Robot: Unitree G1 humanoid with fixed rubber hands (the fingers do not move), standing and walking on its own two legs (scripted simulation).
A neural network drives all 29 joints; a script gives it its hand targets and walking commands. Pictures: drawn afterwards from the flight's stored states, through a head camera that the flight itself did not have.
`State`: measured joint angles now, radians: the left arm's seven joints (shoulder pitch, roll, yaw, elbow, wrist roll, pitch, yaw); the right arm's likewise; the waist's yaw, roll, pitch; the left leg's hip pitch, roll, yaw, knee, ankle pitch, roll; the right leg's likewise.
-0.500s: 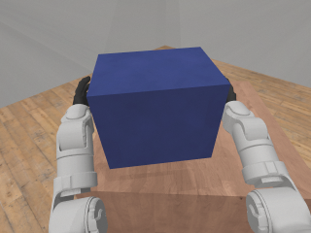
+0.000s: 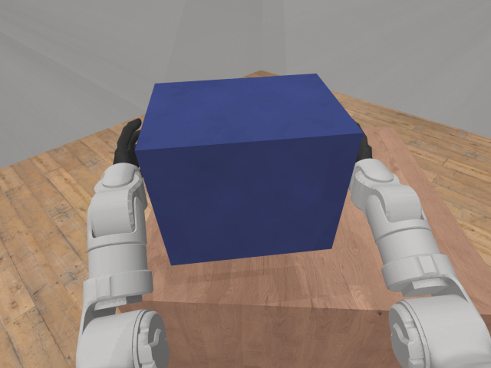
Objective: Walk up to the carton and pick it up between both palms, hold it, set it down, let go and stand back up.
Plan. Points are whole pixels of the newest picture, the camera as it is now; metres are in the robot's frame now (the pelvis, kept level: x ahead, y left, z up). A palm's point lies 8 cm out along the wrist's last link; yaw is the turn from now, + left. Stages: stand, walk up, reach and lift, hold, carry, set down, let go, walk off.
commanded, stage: hold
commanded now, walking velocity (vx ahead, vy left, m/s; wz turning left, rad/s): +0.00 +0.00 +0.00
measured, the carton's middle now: (245, 167) +0.39 +0.00 +0.19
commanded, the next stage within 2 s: set down in 1.52 s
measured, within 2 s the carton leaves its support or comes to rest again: neither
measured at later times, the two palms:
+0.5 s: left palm (129, 168) +0.37 +0.18 +0.21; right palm (357, 164) +0.37 -0.18 +0.20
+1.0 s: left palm (126, 171) +0.37 +0.18 +0.21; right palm (356, 165) +0.37 -0.18 +0.20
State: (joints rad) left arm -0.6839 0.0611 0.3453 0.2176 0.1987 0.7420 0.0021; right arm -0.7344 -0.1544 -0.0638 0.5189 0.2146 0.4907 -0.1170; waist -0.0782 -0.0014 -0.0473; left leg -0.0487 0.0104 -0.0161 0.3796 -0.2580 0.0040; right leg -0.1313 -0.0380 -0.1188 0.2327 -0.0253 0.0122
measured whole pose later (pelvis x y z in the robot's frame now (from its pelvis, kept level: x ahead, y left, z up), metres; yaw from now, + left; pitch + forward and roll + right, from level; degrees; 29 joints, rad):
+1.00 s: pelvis +0.00 +0.00 +0.00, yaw +0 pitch -5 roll -1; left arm -0.68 0.06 0.34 0.20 0.21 0.75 0.00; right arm -0.73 -0.14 -0.08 0.52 0.21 0.48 -0.11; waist -0.08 0.00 -0.03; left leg -0.05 0.01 -0.02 0.39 -0.26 0.00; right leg -0.12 -0.04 -0.12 0.24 -0.03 0.01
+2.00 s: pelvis +0.00 +0.00 +0.00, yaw +1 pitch -8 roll -1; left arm -0.65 0.01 0.35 0.40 0.23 0.42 -0.02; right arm -0.61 -0.05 -0.23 0.66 -0.04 0.12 -0.03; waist -0.06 -0.01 0.03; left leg 0.05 0.01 -0.03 0.35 -0.25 0.00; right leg -0.06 -0.04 -0.13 0.26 -0.06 0.01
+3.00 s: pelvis +0.02 +0.00 +0.00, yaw +0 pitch -1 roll -1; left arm -0.68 0.02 0.30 0.68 0.15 0.21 0.06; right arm -0.62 -0.06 -0.33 0.77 -0.11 0.03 0.00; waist -0.06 0.02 -0.01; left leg -0.07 0.01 -0.02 0.35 -0.27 0.00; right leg -0.17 -0.04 -0.11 0.25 -0.06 0.01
